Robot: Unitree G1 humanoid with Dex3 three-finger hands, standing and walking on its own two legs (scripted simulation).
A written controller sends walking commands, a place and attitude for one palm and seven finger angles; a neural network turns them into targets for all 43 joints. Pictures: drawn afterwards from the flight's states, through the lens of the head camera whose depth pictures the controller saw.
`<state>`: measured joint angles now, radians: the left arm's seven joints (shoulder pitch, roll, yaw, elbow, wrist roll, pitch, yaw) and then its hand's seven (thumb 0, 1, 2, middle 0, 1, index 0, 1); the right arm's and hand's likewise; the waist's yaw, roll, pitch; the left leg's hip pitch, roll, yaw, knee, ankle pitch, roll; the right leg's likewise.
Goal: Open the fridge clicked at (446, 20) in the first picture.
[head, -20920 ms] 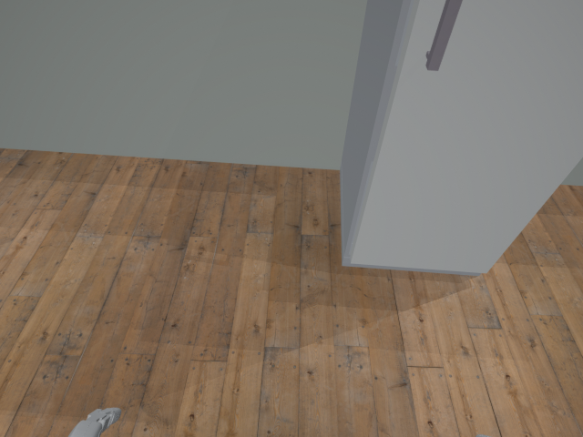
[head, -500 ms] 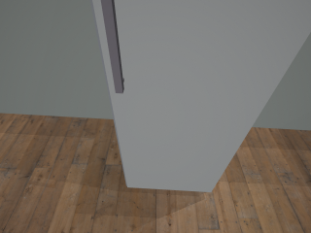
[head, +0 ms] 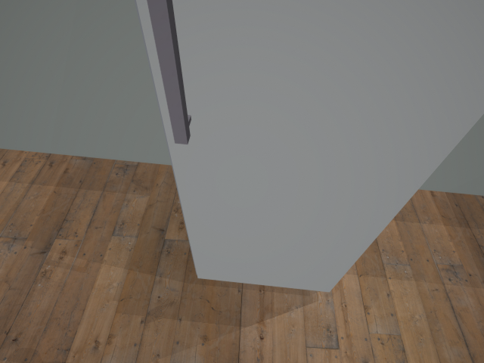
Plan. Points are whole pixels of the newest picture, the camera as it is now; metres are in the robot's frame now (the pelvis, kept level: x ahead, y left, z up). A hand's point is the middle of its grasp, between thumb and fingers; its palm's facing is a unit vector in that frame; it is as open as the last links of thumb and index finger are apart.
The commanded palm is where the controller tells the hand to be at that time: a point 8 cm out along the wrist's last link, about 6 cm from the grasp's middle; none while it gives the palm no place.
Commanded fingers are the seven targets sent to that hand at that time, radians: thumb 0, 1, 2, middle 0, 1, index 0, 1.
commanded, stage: come to a stop and stand still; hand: left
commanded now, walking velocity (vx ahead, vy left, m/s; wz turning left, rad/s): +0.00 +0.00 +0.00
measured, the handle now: (172, 48) +0.45 +0.14 +0.27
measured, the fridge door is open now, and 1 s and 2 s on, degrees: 0 0 0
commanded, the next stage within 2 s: look again from close up in 1.24 s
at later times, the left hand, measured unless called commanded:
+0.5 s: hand out of the picture -0.02 +0.26 -0.18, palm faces -0.02 -0.97 -0.24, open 7.4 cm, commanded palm none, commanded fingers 0.00 0.90 0.90 -0.20 -0.30 -0.20 -0.30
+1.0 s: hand out of the picture -0.14 +0.23 -0.17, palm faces +0.00 -0.98 -0.19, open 7.4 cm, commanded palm none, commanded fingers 0.00 0.90 0.90 -0.20 -0.30 -0.20 -0.30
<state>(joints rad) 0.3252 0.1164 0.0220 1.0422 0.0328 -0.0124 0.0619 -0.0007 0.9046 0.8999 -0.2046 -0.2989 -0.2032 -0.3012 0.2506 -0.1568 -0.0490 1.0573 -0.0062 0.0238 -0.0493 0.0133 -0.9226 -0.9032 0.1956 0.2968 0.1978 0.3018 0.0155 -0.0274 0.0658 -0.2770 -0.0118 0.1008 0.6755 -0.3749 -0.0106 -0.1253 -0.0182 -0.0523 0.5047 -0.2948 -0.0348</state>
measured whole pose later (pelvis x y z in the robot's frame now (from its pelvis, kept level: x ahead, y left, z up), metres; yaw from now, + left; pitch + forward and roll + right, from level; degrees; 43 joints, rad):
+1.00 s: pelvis -0.08 +0.05 +0.00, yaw -2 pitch -2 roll +0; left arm 0.39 0.17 0.01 1.13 0.04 0.01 0.03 0.00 0.91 0.90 -0.20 -0.30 -0.20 -0.30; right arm 0.28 -0.19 -0.03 1.13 -0.01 0.01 -0.01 0.01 -0.91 -0.90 0.20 0.30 0.20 0.30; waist 0.00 -0.01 0.01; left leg -0.24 -0.07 0.10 0.30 -0.12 0.07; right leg -0.18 -0.03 -0.01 0.42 -0.28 0.01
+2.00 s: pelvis -0.06 +0.09 -0.01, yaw -3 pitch +0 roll +0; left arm 0.36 0.17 0.00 1.05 0.03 0.02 0.04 0.00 0.91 0.90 -0.20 -0.30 -0.20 -0.30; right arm 0.28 -0.19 -0.01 1.04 -0.01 -0.01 -0.02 0.01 -0.91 -0.90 0.20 0.30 0.20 0.30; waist 0.00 -0.03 0.00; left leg -0.28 -0.11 0.15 0.36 -0.11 0.13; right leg -0.23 -0.03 -0.01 0.56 -0.37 -0.03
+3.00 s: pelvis +0.02 +0.02 -0.01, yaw -3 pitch +1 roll +0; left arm 0.41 0.09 0.01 1.13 0.01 -0.02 0.04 0.00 0.91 0.90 -0.20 -0.30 -0.20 -0.30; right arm 0.28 -0.12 0.00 1.10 -0.01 -0.04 -0.06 0.03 -0.95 -0.90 0.19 0.30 0.20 0.30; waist 0.01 -0.07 0.03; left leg -0.28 0.01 0.14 0.59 -0.33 0.05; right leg -0.14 0.04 -0.07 0.59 -0.38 -0.03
